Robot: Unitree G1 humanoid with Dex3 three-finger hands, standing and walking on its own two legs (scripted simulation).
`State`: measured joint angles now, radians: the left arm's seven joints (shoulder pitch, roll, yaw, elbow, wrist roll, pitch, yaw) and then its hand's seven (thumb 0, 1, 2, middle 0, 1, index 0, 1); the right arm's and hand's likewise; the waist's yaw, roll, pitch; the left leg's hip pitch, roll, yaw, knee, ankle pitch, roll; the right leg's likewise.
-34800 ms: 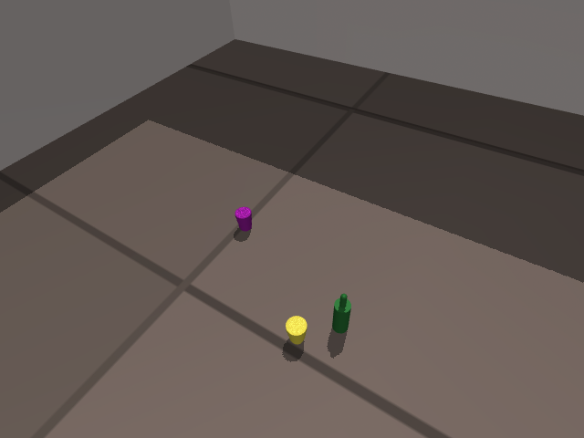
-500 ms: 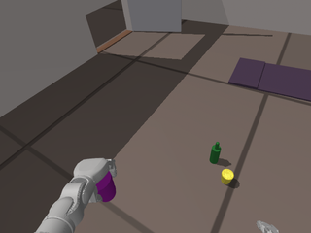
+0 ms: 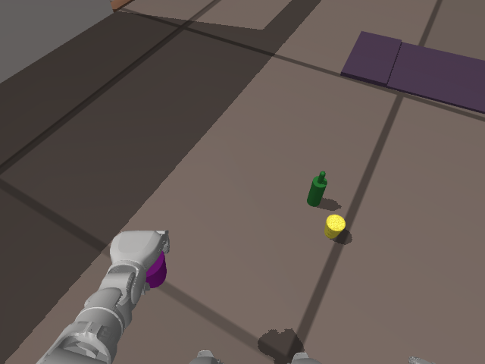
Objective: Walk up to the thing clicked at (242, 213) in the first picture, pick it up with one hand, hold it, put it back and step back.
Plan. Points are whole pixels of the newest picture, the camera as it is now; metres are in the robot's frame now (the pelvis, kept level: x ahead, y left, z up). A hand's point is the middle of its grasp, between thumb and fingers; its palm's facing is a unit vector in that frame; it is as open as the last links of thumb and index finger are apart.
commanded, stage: crouch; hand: left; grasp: from above
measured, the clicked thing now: (149, 267) +0.36 +0.21 -0.15
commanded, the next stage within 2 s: lower in 1.50 s
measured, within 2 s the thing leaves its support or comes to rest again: neither
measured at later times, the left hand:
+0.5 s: hand (172, 286) +0.37 +0.21 -0.35, palm faces -0.45 +0.02 -0.89, open 9.3 cm
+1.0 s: hand (182, 291) +0.39 +0.20 -0.46, palm faces -0.46 -0.01 -0.89, open 9.2 cm
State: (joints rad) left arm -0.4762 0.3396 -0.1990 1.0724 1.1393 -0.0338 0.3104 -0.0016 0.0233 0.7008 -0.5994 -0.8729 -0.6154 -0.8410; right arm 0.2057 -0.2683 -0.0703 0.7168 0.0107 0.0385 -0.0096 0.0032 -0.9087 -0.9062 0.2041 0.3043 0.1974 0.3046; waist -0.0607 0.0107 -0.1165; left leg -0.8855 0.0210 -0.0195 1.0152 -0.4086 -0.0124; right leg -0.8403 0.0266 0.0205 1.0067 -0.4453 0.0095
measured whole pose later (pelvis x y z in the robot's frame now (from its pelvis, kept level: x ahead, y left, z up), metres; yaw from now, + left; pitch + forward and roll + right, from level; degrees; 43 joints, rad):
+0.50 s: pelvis -0.04 +0.01 -0.20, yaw -2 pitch +35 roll -4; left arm -0.73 0.41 -0.07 1.25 1.18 -0.05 0.39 -0.01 0.02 0.63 -0.67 -0.80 -0.69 -0.76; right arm 0.21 -0.21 -0.04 0.76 -0.06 -0.03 0.01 0.00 -0.91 -0.90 0.21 0.30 0.20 0.30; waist -0.15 0.05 -0.22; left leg -1.84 0.01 -0.05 1.83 -0.61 0.00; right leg -1.77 0.04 -0.01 1.81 -0.66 0.03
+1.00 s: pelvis -0.05 +0.00 -0.29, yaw -5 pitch +37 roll -5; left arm -0.84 0.49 -0.02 1.35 1.18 -0.07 0.44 -0.01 0.02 0.63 -0.69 -0.77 -0.71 -0.73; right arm 0.12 -0.23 -0.02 0.76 -0.11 -0.05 0.08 0.00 -0.92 -0.91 0.20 0.30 0.20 0.30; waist -0.18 0.01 -0.17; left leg -2.12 0.03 -0.10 2.13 -0.67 -0.02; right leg -2.05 0.07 -0.04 2.11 -0.72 0.02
